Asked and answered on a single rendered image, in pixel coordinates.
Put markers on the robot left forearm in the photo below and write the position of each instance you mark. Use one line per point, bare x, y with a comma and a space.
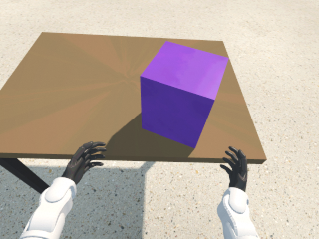
48, 220

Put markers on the left robot hand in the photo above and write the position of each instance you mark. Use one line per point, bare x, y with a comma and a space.
80, 161

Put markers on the carton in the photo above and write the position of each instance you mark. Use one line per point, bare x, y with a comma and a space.
178, 90

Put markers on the robot right forearm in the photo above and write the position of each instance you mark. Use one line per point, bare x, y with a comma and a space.
234, 213

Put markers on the table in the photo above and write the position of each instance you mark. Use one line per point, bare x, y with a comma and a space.
71, 89

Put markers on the right robot hand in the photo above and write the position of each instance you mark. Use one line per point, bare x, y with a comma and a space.
239, 173

